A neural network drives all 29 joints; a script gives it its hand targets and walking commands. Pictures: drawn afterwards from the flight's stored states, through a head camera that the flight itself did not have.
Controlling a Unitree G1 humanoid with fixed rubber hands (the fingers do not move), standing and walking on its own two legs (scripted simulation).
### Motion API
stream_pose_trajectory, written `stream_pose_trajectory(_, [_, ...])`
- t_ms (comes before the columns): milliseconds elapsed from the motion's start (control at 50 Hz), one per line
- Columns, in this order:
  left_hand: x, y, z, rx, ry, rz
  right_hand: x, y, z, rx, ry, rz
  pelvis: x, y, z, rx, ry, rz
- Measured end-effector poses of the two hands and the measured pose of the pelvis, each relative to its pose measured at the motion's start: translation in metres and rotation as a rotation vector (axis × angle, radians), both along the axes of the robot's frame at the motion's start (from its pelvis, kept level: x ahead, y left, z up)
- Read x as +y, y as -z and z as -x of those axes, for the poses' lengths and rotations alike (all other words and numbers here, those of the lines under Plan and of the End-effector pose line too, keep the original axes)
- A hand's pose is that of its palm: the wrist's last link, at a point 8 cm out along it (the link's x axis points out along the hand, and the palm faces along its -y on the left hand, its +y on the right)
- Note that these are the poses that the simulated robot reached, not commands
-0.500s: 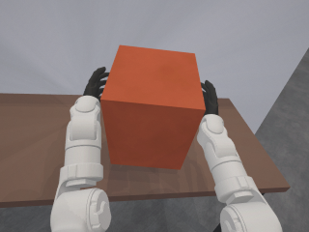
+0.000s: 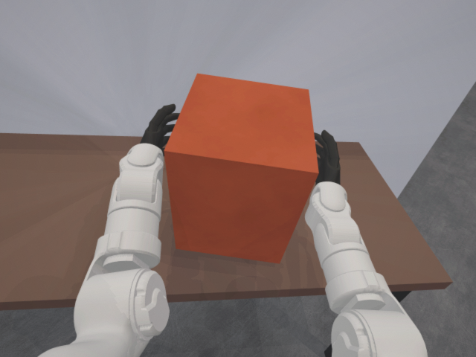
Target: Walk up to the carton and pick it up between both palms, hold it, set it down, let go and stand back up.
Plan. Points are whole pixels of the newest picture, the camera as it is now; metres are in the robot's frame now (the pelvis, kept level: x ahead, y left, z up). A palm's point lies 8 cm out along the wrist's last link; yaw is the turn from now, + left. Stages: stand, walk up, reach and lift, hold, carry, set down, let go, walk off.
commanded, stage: set down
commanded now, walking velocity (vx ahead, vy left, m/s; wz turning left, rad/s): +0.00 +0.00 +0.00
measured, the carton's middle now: (239, 172) +0.43 -0.02 +0.12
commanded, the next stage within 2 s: none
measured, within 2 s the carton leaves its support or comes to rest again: rests again in 1.48 s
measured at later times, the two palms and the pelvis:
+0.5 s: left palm (162, 153) +0.46 +0.11 +0.14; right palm (321, 189) +0.38 -0.17 +0.12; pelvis +0.02 +0.01 +0.00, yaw -1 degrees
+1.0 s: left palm (167, 162) +0.46 +0.11 +0.12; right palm (320, 202) +0.37 -0.17 +0.10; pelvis +0.01 +0.01 +0.00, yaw -1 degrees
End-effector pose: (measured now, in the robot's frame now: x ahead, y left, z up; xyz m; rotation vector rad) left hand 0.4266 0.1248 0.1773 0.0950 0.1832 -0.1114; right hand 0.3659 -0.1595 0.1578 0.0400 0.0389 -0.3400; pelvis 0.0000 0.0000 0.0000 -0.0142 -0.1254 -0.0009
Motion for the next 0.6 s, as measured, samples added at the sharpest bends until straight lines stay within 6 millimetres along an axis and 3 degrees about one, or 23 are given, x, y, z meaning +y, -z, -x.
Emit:
stream_pose_trajectory(160, [-0.001,0.020,-0.012,0.030,0.019,0.003,0.000,0.012,-0.007,0.020,0.020,-0.006,0.001,0.000,-0.004,0.044,0.001,0.003])
stream_pose_trajectory(340, [-0.012,0.016,-0.028,0.015,0.056,-0.020,-0.008,0.015,-0.012,0.008,0.053,-0.005,0.004,0.000,-0.015,0.057,0.012,0.004])
stream_pose_trajectory(600, [-0.005,0.046,-0.027,0.069,0.063,-0.012,0.000,0.044,-0.007,0.051,0.063,-0.013,0.008,0.000,-0.016,0.075,0.009,0.006])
